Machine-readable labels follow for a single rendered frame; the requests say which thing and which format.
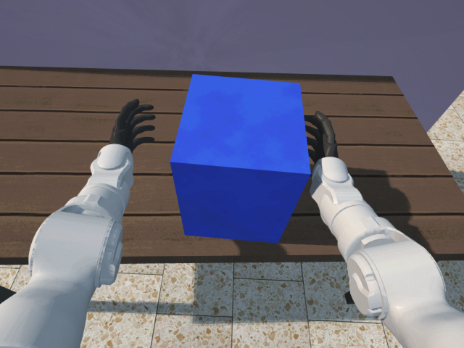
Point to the right robot hand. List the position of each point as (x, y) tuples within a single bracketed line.
[(325, 144)]

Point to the left robot hand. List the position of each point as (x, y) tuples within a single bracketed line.
[(124, 131)]

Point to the left robot upper arm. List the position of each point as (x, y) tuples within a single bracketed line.
[(75, 255)]

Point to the robot right forearm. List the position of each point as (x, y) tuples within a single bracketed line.
[(348, 216)]

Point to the table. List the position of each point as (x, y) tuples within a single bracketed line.
[(55, 120)]

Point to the right robot upper arm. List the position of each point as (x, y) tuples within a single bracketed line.
[(399, 284)]

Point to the carton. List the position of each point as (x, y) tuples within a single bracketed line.
[(240, 161)]

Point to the robot left forearm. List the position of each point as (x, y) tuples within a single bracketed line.
[(106, 193)]

